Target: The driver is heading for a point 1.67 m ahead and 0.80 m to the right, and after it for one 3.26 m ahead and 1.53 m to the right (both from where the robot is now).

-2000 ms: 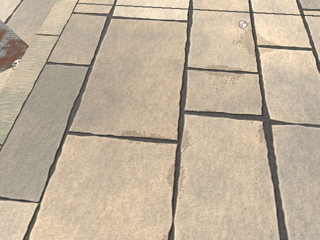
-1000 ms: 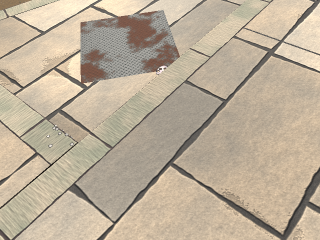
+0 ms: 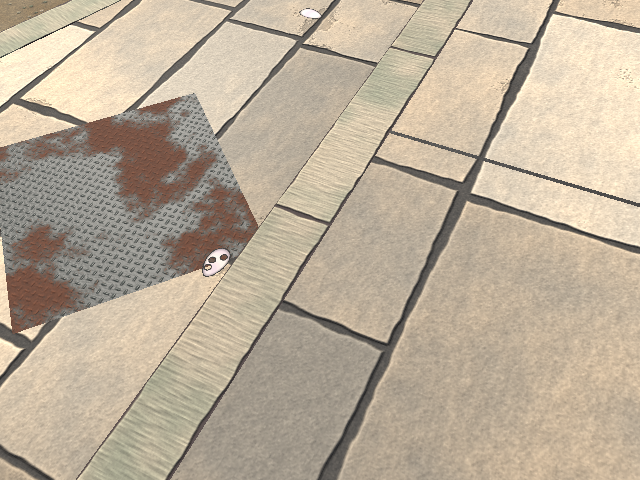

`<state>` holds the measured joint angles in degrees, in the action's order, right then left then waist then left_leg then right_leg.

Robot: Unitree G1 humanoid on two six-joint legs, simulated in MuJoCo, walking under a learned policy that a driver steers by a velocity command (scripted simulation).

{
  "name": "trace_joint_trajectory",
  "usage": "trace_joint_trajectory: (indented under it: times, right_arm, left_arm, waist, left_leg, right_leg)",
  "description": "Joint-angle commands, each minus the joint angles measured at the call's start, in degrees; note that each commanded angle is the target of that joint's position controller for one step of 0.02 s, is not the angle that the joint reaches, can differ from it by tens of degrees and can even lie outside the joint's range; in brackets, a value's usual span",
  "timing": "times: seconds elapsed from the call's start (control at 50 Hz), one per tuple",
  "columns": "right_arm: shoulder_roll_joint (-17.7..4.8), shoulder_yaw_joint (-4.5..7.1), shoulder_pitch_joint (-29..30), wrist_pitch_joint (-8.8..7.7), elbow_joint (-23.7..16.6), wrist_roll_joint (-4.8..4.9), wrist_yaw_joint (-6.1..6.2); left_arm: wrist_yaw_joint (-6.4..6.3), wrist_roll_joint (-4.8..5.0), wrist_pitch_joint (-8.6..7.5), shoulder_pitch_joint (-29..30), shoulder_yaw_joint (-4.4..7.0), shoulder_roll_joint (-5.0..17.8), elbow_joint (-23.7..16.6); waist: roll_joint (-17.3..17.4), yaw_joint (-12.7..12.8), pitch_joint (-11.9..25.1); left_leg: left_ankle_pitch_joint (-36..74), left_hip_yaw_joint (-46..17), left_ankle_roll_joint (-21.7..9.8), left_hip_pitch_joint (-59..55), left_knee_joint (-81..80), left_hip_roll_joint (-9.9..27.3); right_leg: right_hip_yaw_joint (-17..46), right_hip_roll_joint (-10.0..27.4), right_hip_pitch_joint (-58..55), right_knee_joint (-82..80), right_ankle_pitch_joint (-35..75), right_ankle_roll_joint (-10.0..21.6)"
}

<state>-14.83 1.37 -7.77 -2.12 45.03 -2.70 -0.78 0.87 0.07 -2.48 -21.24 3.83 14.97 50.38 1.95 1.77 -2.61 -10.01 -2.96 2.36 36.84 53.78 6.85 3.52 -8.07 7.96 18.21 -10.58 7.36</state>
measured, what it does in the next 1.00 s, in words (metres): walks ahead, turning right: left foot, then right foot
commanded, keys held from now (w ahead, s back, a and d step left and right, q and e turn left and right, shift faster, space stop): w+e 1.00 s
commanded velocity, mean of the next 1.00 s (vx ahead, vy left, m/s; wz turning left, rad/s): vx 0.50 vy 0.00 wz -0.58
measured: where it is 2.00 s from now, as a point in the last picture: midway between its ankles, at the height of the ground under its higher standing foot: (533, 290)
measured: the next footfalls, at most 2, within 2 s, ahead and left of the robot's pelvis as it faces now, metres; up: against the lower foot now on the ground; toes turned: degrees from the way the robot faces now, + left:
left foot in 0.24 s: +0.32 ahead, +0.13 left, +0.00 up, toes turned -11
right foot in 0.76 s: +0.51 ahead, -0.16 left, +0.00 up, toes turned -31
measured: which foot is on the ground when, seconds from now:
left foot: up 0.00-0.22, down 0.24-0.78, up 0.80-1.00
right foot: down 0.00-0.24, up 0.26-0.74, down 0.76-1.00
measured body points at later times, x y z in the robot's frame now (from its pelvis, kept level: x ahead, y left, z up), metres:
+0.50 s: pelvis +0.27 +0.04 +0.00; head +0.30 +0.05 +0.45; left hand +0.48 +0.27 -0.12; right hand +0.25 -0.24 -0.11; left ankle +0.28 +0.14 -0.75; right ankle +0.27 -0.09 -0.66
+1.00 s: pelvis +0.50 -0.11 +0.00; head +0.52 -0.14 +0.44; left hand +0.71 +0.09 -0.12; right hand +0.46 -0.40 -0.12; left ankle +0.63 +0.01 -0.67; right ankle +0.47 -0.14 -0.75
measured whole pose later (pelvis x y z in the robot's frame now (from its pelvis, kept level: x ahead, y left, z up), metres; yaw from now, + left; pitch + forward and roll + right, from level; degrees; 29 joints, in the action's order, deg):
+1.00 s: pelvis +0.50 -0.11 +0.00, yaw -36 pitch +1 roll +0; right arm -15.6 1.8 -10.8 -1.4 41.6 -2.7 -0.8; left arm 0.8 -0.3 -1.6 -18.3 3.5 16.1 45.3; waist 1.6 0.6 -3.2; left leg -17.0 -1.2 2.3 33.9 61.0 6.9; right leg 1.6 -8.5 10.9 20.9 -10.5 8.0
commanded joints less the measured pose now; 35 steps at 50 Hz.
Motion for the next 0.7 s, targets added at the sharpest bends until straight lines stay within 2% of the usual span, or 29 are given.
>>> trace_joint_trajectory:
  times: [0.02, 0.1, 0.14, 0.18, 0.2, 0.22, 0.24, 0.26, 0.28, 0.3, 0.32, 0.34, 0.36, 0.38, 0.42, 0.46, 0.54, 0.6, 0.64, 0.68, 0.7]
  right_arm:
    - [-3.8, 0.69, 4.4, -0.21, -4.6, 0.27, -0.21]
    - [-3.9, 0.23, 10.8, -0.82, -7.1, 0.79, -0.59]
    - [-4.7, 0.20, 12.0, -1.28, -8.2, 1.08, -0.58]
    - [-6.3, 0.61, 8.0, -1.79, -7.7, 1.26, -0.37]
    - [-7.3, 1.07, 3.6, -2.09, -6.4, 1.38, 0.00]
    - [-8.6, 1.73, -3.4, -2.70, -4.4, 1.21, 0.62]
    - [-12.0, 2.69, -11.3, -3.41, -3.6, 0.17, 1.54]
    - [-16.8, 3.66, -15.5, -3.04, -4.3, -1.08, 2.33]
    - [-16.9, 4.18, -12.8, -2.05, -3.9, -0.02, 2.11]
    - [-10.7, 2.99, -8.7, -1.66, -5.2, 0.34, 1.81]
    - [-6.9, 2.07, -6.4, -1.73, -5.3, 0.69, 1.56]
    - [-5.7, 1.66, -5.5, -1.86, -5.0, 0.51, 1.52]
    - [-5.5, 1.54, -6.4, -2.27, -4.1, 0.69, 1.66]
    - [-5.7, 1.61, -7.2, -2.76, -3.4, 0.97, 1.52]
    - [-6.1, 1.87, -9.0, -3.79, -2.4, 1.60, 1.05]
    - [-6.5, 2.16, -9.9, -4.11, -1.7, 1.82, 0.87]
    - [-6.5, 2.33, -11.7, -3.79, -0.2, 1.61, 0.78]
    - [-7.3, 2.61, -13.0, -3.65, 0.8, 1.64, 0.85]
    - [-8.3, 2.92, -14.6, -3.32, 1.7, 1.64, 1.14]
    - [-9.1, 3.11, -16.0, -2.60, 2.7, 1.55, 1.46]
    - [-9.8, 3.23, -16.2, -2.22, 3.0, 1.46, 1.65]
  left_arm:
    - [-0.34, 0.12, -0.70, -2.6, 2.17, 9.0, -3.0]
    - [-0.81, -0.52, -0.43, -5.7, 2.32, 9.5, -2.9]
    - [-1.19, -0.94, -0.39, -5.7, 2.49, 10.1, -3.4]
    - [-1.59, -1.16, -0.46, -2.8, 2.75, 11.2, -4.6]
    - [-1.53, -1.23, -0.58, -0.9, 2.86, 11.8, -5.2]
    - [-1.14, -0.94, -0.86, 0.1, 2.77, 11.8, -5.4]
    - [-0.52, -0.27, -1.36, -0.3, 1.96, 9.0, -6.2]
    - [-0.48, 1.24, -1.54, -3.7, 0.62, 3.3, -8.2]
    - [-0.68, -0.02, -0.96, -7.0, 0.88, 6.6, -8.7]
    - [-0.86, -1.05, -0.09, -4.6, 1.21, 8.7, -6.9]
    - [-0.20, -1.36, 0.12, -0.7, 1.07, 8.1, -7.0]
    - [0.31, -1.41, 0.43, 0.6, 0.97, 7.1, -7.3]
    - [0.86, -2.11, 1.06, 1.4, 0.99, 6.8, -7.7]
    - [1.29, -2.29, 1.73, 1.2, 0.85, 6.4, -7.5]
    - [1.88, -2.10, 2.41, 3.1, 0.66, 5.7, -8.6]
    - [2.41, -2.14, 2.69, 6.7, 0.39, 5.1, -10.0]
    - [3.13, -1.93, 2.52, 14.2, -0.44, 3.9, -12.7]
    - [3.91, -1.96, 2.15, 19.9, -1.28, 2.7, -14.6]
    - [4.16, -2.20, 2.14, 22.5, -1.44, 2.9, -15.8]
    - [4.00, -2.52, 2.16, 23.4, -1.35, 3.3, -16.5]
    - [3.74, -2.68, 2.18, 22.7, -1.17, 3.6, -16.5]
  waist:
    - [-5.1, 0.9, 0.3]
    - [-5.7, 3.4, 0.4]
    - [-6.2, 3.4, 0.5]
    - [-6.8, 0.7, 1.1]
    - [-6.9, -1.4, 2.4]
    - [-4.7, -5.0, 5.7]
    - [0.7, -8.1, 12.5]
    - [10.9, -7.3, 18.7]
    - [15.7, -3.8, 19.7]
    - [5.1, -3.1, 11.4]
    - [0.1, -3.4, 6.0]
    - [1.2, -2.4, 3.7]
    - [3.7, -2.0, 2.5]
    - [4.4, -1.7, 2.3]
    - [4.2, -1.4, 2.8]
    - [3.7, -1.6, 2.1]
    - [3.1, -2.7, -0.1]
    - [3.1, -4.1, -1.3]
    - [3.0, -4.7, -2.1]
    - [3.0, -4.8, -2.1]
    - [3.4, -4.2, -1.3]
  left_leg:
    - [6.9, 2.4, 1.2, 0.9, -7.0, -1.9]
    - [8.8, 2.4, 0.8, 1.0, -14.8, -4.1]
    - [7.3, 1.8, -0.1, -1.3, -18.1, -5.1]
    - [4.1, 1.0, -1.4, -9.2, -22.4, -6.1]
    - [1.6, 1.4, -2.3, -16.2, -23.9, -7.4]
    - [1.9, 2.0, -3.5, -25.9, -27.5, -8.1]
    - [-5.1, -5.8, -6.0, -38.3, -29.8, 0.1]
    - [-14.9, -27.2, -9.8, -52.0, -34.1, 15.4]
    - [-18.7, -43.7, -14.1, -50.8, -38.5, 19.4]
    - [-21.3, -35.7, -13.5, -43.7, -38.5, 17.1]
    - [-15.8, -25.9, -12.4, -37.0, -39.4, 13.5]
    - [-8.9, -18.7, -10.8, -33.1, -40.8, 10.7]
    - [-2.7, -13.7, -10.1, -31.0, -41.5, 8.9]
    - [2.6, -10.0, -9.9, -30.1, -41.9, 7.8]
    - [10.6, -5.8, -10.5, -30.8, -42.5, 8.0]
    - [13.3, -2.1, -11.1, -31.9, -43.9, 8.3]
    - [16.2, 5.3, -10.8, -32.9, -45.0, 6.7]
    - [17.2, 9.6, -9.9, -33.3, -44.8, 6.7]
    - [19.2, 11.0, -9.4, -35.9, -44.0, 7.8]
    - [26.2, 12.8, -8.7, -39.3, -40.8, 8.6]
    - [35.0, 14.1, -8.2, -40.6, -37.4, 8.7]
  right_leg:
    - [12.6, 13.4, 0.1, -6.7, 14.1, 6.5]
    - [14.7, 14.0, -5.1, -3.3, 18.8, 6.0]
    - [16.5, 15.0, -6.6, -1.0, 21.7, 5.3]
    - [18.2, 15.6, -5.0, 1.7, 23.3, 3.3]
    - [18.4, 15.0, -3.0, 5.0, 26.8, 2.2]
    - [16.8, 12.2, -1.0, 13.2, 29.0, 0.9]
    - [12.9, 8.1, 4.1, 27.0, 21.4, -0.7]
    - [5.4, 0.7, 19.3, 43.0, -9.7, -2.6]
    - [3.0, 1.3, 27.7, 51.2, -20.8, -2.3]
    - [3.5, 5.6, 29.6, 54.2, -15.6, -2.3]
    - [2.6, 7.3, 28.6, 52.3, -11.2, -2.8]
    - [2.0, 8.9, 27.0, 49.9, -9.2, -3.3]
    - [1.6, 10.0, 26.2, 48.5, -8.5, -3.9]
    - [1.0, 10.1, 25.4, 48.5, -7.7, -4.3]
    - [0.5, 10.4, 26.8, 48.3, -5.8, -4.7]
    - [0.0, 11.1, 30.4, 47.1, -2.6, -5.3]
    - [-2.3, 11.6, 32.8, 37.6, 4.9, -6.0]
    - [-5.4, 11.6, 29.2, 27.1, 8.9, -5.0]
    - [-7.5, 11.2, 28.0, 22.8, 7.0, -3.7]
    - [-9.5, 9.8, 26.2, 19.5, 2.9, -2.0]
    - [-10.6, 8.1, 23.7, 18.3, -0.1, -0.9]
